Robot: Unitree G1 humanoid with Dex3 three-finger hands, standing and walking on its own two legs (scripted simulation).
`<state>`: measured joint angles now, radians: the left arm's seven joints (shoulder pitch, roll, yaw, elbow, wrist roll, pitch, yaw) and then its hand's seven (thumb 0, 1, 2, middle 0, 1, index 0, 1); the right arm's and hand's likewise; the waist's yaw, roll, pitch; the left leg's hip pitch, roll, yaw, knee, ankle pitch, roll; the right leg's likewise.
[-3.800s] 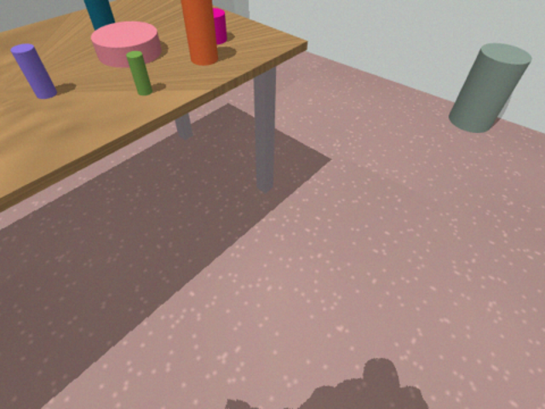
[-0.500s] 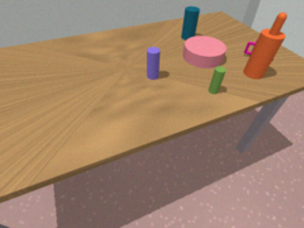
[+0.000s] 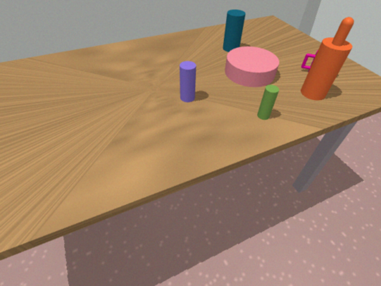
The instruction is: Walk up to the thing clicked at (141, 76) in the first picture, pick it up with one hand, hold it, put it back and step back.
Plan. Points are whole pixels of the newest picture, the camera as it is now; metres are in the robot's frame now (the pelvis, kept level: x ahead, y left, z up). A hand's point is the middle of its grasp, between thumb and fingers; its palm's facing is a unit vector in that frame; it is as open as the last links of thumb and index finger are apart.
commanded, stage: stand
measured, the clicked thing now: (267, 103) +0.65 -0.23 +0.01
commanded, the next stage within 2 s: none
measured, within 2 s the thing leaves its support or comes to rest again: neither
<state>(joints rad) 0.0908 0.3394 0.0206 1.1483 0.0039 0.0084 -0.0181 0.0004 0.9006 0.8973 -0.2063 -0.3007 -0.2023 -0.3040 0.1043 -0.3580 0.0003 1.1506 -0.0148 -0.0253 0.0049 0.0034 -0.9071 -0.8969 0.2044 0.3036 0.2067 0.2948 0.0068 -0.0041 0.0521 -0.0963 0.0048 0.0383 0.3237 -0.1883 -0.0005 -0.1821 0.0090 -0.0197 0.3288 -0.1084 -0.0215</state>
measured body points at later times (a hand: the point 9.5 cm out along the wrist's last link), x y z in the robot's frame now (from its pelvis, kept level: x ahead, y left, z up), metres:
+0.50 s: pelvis +0.02 +0.00 +0.00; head +0.03 -0.01 +0.45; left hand +0.10 +0.30 -0.13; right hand +0.10 -0.29 -0.14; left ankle -0.01 +0.12 -0.75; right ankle +0.05 -0.10 -0.75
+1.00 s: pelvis +0.02 +0.00 +0.00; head +0.02 +0.00 +0.45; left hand +0.09 +0.30 -0.13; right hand +0.10 -0.30 -0.13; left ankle -0.01 +0.12 -0.75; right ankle +0.05 -0.10 -0.75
